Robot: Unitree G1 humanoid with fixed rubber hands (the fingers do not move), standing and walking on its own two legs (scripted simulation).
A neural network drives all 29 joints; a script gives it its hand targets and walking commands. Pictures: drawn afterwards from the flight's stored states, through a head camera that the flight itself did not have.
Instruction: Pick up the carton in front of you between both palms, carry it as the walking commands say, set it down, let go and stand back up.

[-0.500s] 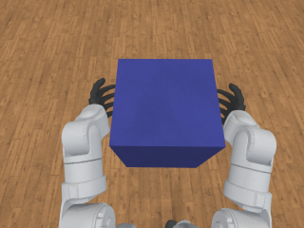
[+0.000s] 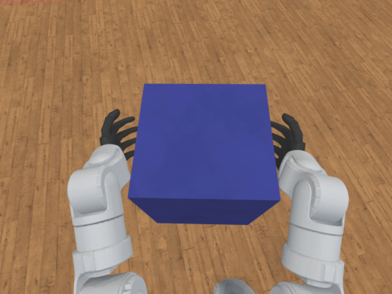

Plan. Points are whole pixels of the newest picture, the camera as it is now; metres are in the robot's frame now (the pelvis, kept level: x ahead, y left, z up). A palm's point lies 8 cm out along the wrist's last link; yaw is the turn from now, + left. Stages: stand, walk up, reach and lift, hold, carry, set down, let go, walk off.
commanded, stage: carry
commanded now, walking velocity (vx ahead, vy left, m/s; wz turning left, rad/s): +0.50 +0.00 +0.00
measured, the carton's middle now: (203, 164) +0.37 -0.03 +0.05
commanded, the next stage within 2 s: none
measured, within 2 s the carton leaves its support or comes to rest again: neither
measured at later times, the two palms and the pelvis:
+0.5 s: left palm (123, 47) +0.63 +0.13 +0.15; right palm (250, 39) +0.66 -0.17 +0.15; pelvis +0.30 -0.05 +0.03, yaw +2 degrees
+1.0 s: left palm out of the picture +0.96 +0.12 +0.20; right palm out of the picture +0.94 -0.19 +0.21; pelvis +0.60 -0.02 +0.06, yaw +0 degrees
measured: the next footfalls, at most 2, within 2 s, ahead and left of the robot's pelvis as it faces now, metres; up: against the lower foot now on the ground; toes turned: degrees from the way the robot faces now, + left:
right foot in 0.24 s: +0.34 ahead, -0.12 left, +0.02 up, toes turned -4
left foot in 0.68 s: +0.59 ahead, +0.08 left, +0.05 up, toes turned +6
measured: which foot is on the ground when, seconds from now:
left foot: down 0.00-0.24, up 0.26-0.66, down 0.68-1.00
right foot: up 0.00-0.22, down 0.24-0.70, up 0.72-1.00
